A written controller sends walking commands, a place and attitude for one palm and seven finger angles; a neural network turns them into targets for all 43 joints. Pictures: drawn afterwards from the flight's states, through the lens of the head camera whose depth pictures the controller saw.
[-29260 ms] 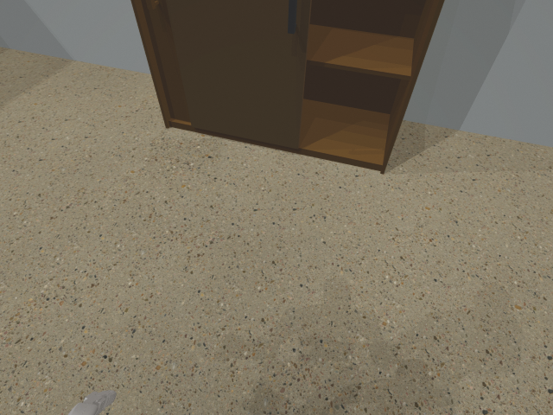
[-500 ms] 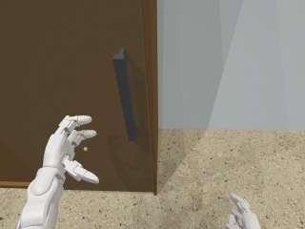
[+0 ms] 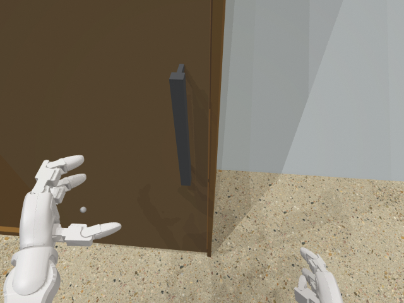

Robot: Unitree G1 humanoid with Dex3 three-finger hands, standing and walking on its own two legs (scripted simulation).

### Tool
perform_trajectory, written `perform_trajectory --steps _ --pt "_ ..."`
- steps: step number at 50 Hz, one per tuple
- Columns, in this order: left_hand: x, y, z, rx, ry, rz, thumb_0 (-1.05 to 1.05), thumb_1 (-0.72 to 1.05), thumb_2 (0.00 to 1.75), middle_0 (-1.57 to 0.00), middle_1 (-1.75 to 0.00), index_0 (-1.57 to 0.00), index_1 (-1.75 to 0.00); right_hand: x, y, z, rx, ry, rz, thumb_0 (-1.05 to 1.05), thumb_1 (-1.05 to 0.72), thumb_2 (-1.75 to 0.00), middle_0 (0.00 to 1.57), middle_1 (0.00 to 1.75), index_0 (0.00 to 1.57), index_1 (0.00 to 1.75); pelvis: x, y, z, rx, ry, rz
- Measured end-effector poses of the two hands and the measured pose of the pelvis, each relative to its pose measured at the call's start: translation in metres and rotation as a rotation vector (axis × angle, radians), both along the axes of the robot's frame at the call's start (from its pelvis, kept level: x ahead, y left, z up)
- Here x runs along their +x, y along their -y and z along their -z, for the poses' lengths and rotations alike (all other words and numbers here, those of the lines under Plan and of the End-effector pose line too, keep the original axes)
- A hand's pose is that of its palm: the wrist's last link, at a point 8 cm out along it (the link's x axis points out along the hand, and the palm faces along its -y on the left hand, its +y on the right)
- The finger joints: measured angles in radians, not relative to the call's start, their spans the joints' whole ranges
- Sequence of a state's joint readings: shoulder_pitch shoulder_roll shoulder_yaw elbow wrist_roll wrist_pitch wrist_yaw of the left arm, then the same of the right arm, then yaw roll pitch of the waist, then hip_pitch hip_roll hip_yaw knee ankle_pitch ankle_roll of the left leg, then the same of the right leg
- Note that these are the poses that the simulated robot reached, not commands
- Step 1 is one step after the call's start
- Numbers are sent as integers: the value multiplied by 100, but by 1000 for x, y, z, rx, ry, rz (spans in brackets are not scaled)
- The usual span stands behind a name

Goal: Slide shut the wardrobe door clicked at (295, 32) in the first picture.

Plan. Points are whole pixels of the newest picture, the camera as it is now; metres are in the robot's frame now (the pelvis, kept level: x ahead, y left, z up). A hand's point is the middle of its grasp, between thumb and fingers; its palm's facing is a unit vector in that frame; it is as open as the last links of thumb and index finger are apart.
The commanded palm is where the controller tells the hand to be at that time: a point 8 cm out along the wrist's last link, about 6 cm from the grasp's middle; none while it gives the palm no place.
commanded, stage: draw the hand back to the body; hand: left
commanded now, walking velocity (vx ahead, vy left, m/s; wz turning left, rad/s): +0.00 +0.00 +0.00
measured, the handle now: (184, 133) +0.47 +0.11 +0.08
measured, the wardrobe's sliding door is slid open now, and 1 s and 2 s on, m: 0.00 0.00 0.00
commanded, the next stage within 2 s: step back with the hand held close in 0.80 s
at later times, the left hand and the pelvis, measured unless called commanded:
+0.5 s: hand (45, 203) +0.20 +0.27 +0.16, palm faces +0.48 -0.79 -0.37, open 8.2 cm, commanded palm +0.15 +0.30 +0.17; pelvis +0.01 +0.01 +0.00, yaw -1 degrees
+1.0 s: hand (45, 200) +0.20 +0.27 +0.17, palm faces +0.49 -0.78 -0.38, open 7.5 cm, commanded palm +0.15 +0.30 +0.17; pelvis +0.00 +0.00 +0.00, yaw +0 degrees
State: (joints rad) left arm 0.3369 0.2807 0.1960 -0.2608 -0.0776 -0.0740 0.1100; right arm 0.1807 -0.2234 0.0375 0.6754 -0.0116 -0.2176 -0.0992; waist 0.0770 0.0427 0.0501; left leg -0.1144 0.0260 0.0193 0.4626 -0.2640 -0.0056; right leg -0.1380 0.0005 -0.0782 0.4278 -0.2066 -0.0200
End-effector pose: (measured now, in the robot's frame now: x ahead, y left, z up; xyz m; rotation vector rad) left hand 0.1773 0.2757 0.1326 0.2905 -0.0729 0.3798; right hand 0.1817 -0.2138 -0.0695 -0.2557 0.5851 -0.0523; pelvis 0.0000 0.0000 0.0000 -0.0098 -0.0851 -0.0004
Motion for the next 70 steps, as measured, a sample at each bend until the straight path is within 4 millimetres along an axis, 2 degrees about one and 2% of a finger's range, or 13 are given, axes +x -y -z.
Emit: perform_trajectory --steps 5,12,22,29,36,45,51,58,63,70 --pt "0 -11 -10 44 19 -45 -1 1 48 -24 -82 -23 -82 -3 -4 5 5 -39 11 2 -91 -90 21 30 21 30 4 -3 -2 -1 8 3" --pt "-2 -14 -32 105 70 -37 0 26 60 -23 -67 -22 -67 0 -5 6 24 -42 25 2 -91 -90 21 30 21 30 13 -7 -3 0 11 12" --pt "-17 -29 -38 148 60 -86 0 62 77 -22 -46 -22 -46 8 1 0 12 -32 37 2 -91 -90 20 30 21 30 15 -6 -3 -3 13 17" --pt "-26 -29 -41 148 81 -108 1 80 86 -21 -35 -21 -35 10 2 -1 7 -25 28 2 -91 -90 20 30 20 30 12 -5 -3 -4 18 10" --pt "-24 -25 -35 132 68 -101 1 87 89 -21 -31 -21 -31 5 1 0 11 -28 31 2 -91 -90 20 30 21 30 8 -2 -3 -2 21 10" --pt "-25 -20 -42 153 87 -86 1 88 90 -21 -30 -21 -30 -3 2 4 21 -36 39 2 -91 -90 20 30 21 30 7 0 -3 -3 26 13" --pt "-19 -30 -47 203 104 -96 1 88 90 -21 -30 -21 -30 -8 6 5 17 -62 48 2 -91 -90 20 30 21 30 2 -1 -2 -13 -22 10" --pt "-11 -29 -26 208 11 0 1 89 90 -21 -30 -21 -30 -27 13 5 -22 -99 134 2 -91 -90 20 30 21 30 -8 -17 1 -11 -86 29" --pt "-21 -40 -31 261 13 41 1 88 90 -21 -30 -21 -30 -43 9 3 -51 -116 179 2 -91 -90 20 30 20 30 -19 -29 4 -2 -89 37" --pt "-53 -60 -49 334 119 -33 1 88 90 -21 -30 -21 -30 -59 -9 7 -39 -92 135 2 -91 -90 20 30 20 30 -38 -34 11 16 -87 22"
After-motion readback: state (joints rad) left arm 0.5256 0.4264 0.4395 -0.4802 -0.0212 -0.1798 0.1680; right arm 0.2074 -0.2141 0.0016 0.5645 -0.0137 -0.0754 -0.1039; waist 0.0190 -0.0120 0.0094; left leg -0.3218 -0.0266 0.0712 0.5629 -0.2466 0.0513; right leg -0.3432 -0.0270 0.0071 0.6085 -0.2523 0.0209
